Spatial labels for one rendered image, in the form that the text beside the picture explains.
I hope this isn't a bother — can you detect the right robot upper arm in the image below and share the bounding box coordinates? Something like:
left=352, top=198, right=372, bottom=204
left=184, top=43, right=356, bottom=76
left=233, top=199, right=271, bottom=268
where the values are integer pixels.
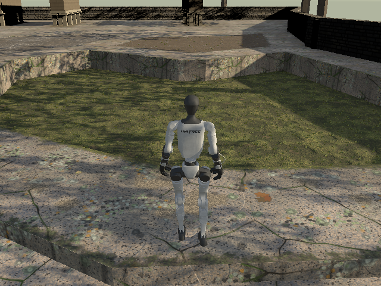
left=204, top=121, right=217, bottom=155

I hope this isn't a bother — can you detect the right robot forearm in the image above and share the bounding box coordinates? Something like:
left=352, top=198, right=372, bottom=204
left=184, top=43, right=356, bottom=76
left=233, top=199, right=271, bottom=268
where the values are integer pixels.
left=211, top=147, right=222, bottom=169

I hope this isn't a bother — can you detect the left robot upper arm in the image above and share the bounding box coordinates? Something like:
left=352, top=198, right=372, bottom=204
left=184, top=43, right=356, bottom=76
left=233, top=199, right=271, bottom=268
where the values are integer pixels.
left=164, top=120, right=179, bottom=154

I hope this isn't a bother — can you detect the left robot hand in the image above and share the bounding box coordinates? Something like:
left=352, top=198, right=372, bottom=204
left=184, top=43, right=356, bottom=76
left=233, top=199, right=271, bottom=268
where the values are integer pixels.
left=160, top=164, right=172, bottom=176

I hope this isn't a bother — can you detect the robot left thigh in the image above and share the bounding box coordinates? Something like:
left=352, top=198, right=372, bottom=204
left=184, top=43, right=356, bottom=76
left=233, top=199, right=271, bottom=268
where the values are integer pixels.
left=170, top=166, right=185, bottom=206

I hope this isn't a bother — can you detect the left robot forearm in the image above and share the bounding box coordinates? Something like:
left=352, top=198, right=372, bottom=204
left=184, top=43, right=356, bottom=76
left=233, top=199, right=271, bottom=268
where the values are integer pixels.
left=160, top=145, right=170, bottom=167

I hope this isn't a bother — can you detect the humanoid robot head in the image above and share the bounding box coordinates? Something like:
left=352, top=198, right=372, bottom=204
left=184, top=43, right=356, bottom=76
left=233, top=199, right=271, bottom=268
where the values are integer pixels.
left=181, top=95, right=201, bottom=124

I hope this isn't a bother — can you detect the right robot hand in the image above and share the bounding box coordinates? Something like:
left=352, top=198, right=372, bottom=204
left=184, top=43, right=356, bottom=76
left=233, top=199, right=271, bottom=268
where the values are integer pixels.
left=210, top=167, right=223, bottom=180

